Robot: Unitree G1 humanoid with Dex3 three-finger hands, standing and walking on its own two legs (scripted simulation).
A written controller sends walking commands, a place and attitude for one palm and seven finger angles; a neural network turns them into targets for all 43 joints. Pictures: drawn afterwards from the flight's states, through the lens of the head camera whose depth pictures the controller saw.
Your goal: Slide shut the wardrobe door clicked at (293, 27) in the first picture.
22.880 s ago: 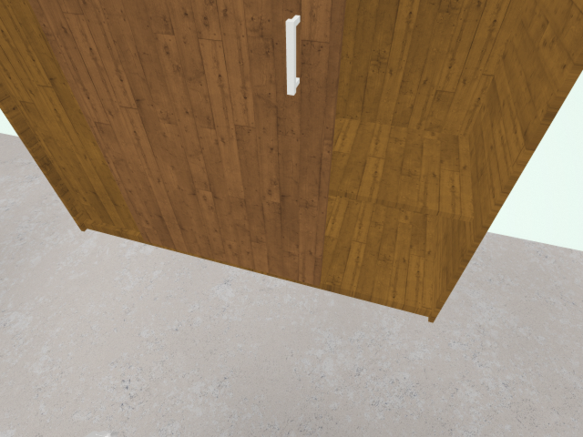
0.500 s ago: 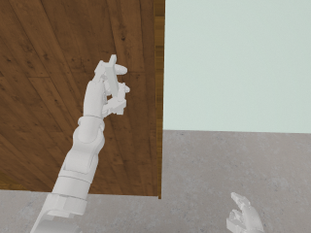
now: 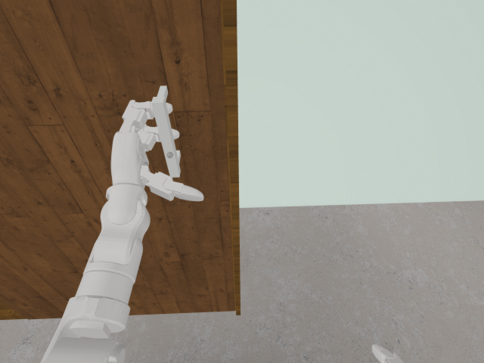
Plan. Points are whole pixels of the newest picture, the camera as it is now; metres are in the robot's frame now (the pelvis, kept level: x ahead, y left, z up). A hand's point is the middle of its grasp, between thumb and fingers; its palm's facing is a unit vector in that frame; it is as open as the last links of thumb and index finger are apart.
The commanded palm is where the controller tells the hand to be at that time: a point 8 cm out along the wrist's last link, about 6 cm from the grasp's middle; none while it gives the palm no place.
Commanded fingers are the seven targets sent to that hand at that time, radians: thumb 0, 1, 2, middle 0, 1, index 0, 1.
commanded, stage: loosen the grip on the handle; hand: left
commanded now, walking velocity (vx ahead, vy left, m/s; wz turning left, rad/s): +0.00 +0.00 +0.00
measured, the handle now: (169, 134) +0.43 +0.14 +0.18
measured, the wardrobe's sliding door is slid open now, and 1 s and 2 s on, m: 0.00 0.00 0.00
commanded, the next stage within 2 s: slip the hand off the handle in 0.04 s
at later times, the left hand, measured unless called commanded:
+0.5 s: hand (146, 157) +0.38 +0.17 +0.17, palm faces +0.15 -0.99 -0.06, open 14.7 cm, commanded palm +0.35 +0.24 +0.17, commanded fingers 0.00 -0.55 0.20 -0.25 -1.15 -0.25 -1.15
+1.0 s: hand (106, 179) +0.33 +0.22 +0.16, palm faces +0.19 -0.98 -0.07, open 14.7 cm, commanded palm +0.29 +0.26 +0.17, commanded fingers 0.00 -0.55 0.20 -0.25 -1.15 -0.25 -1.15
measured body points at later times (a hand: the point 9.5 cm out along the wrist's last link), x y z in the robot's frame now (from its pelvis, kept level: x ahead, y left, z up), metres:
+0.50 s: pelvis +0.03 +0.00 +0.00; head +0.02 +0.00 +0.45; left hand +0.36 +0.22 +0.17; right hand +0.20 -0.22 -0.08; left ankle +0.02 +0.14 -0.73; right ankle +0.04 -0.12 -0.73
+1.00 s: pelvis +0.03 +0.01 +0.00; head +0.02 -0.01 +0.45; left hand +0.32 +0.27 +0.17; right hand +0.18 -0.24 -0.09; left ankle +0.02 +0.14 -0.73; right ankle +0.04 -0.12 -0.73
